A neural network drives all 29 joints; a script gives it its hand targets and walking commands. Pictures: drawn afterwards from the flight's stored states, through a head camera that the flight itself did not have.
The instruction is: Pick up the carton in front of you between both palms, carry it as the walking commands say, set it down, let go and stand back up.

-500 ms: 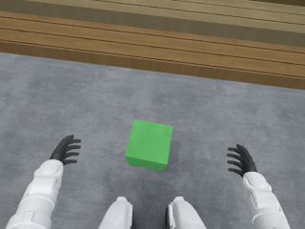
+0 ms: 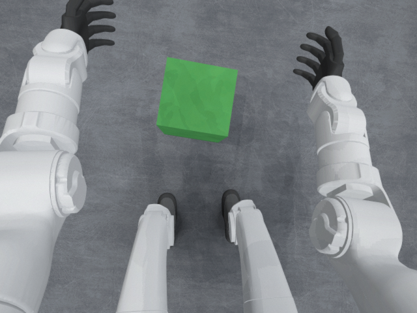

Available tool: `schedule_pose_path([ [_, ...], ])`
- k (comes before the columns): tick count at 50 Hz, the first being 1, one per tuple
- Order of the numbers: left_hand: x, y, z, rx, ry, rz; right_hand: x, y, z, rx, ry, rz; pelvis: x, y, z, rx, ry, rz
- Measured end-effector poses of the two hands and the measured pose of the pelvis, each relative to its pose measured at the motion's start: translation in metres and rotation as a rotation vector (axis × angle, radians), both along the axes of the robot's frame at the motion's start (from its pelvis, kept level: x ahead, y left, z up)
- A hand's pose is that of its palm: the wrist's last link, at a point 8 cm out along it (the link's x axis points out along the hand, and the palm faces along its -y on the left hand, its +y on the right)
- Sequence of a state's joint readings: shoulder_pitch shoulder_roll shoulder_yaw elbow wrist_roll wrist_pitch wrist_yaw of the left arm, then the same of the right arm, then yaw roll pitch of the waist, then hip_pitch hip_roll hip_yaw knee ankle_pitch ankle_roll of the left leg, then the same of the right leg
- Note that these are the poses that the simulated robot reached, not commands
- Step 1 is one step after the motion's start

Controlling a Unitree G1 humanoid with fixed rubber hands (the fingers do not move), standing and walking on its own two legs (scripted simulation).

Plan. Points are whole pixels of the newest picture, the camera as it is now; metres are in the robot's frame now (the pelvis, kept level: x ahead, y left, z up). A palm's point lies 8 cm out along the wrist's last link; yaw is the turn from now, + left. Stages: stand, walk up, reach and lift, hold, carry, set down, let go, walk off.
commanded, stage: reach and lift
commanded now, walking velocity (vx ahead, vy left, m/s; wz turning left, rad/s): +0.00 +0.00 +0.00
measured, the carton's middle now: (196, 106) +0.54 -0.02 -0.53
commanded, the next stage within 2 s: none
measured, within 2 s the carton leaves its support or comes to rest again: leaves its support in 1.80 s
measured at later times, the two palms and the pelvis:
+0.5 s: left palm (121, 70) +0.57 +0.16 -0.27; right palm (281, 93) +0.50 -0.21 -0.26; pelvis +0.02 -0.01 -0.11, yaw -3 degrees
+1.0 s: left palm (139, 94) +0.56 +0.16 -0.46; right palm (256, 110) +0.50 -0.20 -0.45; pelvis -0.03 -0.01 -0.27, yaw -3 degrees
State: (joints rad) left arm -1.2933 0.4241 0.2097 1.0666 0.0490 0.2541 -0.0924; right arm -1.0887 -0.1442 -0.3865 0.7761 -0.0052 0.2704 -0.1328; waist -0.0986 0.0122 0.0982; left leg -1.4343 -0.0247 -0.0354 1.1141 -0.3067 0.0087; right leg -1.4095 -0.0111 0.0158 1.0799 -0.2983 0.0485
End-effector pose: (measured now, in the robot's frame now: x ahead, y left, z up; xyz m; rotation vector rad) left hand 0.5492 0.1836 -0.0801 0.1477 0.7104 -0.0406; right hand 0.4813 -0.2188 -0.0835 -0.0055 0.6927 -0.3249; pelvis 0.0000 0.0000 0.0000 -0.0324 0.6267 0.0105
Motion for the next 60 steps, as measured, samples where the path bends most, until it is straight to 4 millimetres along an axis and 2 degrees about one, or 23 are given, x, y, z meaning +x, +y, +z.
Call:
schedule_pose_path([
  [4,0.025,-0.009,-0.012,-0.014,-0.03,-0.012,0.022,0.007,-0.012,0.005,-0.027,-0.005,0.005,0.001,-0.003,-0.003,0.064,-0.002],
  [7,0.036,-0.012,-0.023,-0.018,-0.044,-0.014,0.032,0.011,-0.022,0.004,-0.039,-0.001,0.012,0.002,-0.004,-0.005,0.109,-0.005],
  [12,0.039,-0.015,-0.049,-0.027,-0.038,-0.001,0.035,0.013,-0.046,0.006,-0.038,0.001,0.026,0.002,-0.009,-0.009,0.186,-0.01],
  [16,0.032,-0.018,-0.081,-0.031,-0.021,0.015,0.031,0.014,-0.076,0.008,-0.021,0.001,0.033,0.0,-0.026,-0.012,0.249,-0.014],
  [22,0.02,-0.021,-0.149,-0.025,0.002,0.037,0.023,0.011,-0.141,0.011,0.009,0.004,0.03,-0.004,-0.074,-0.016,0.305,-0.018],
  [27,0.015,-0.018,-0.21,-0.01,-0.009,0.045,0.021,0.008,-0.199,0.008,0.007,0.013,0.016,-0.007,-0.126,-0.018,0.298,-0.025],
  [31,0.014,-0.015,-0.25,-0.006,-0.025,0.05,0.02,0.007,-0.24,0.011,0.0,0.018,0.003,-0.009,-0.167,-0.019,0.262,-0.03],
  [38,0.015,-0.017,-0.299,-0.01,-0.028,0.047,0.021,0.01,-0.292,0.021,0.004,0.021,-0.018,-0.009,-0.223,-0.021,0.169,-0.035],
  [48,0.013,-0.023,-0.364,-0.014,0.024,0.044,0.022,0.016,-0.358,0.036,0.058,0.038,-0.027,-0.006,-0.265,-0.025,0.076,-0.039],
  [54,0.013,-0.026,-0.388,-0.014,0.022,0.032,0.023,0.015,-0.381,0.038,0.063,0.035,-0.021,-0.005,-0.278,-0.026,0.024,-0.04],
  [60,0.023,-0.036,-0.386,-0.021,-0.011,0.011,0.028,0.014,-0.38,0.035,0.036,0.027,-0.016,-0.004,-0.287,-0.031,0.017,-0.044],
])
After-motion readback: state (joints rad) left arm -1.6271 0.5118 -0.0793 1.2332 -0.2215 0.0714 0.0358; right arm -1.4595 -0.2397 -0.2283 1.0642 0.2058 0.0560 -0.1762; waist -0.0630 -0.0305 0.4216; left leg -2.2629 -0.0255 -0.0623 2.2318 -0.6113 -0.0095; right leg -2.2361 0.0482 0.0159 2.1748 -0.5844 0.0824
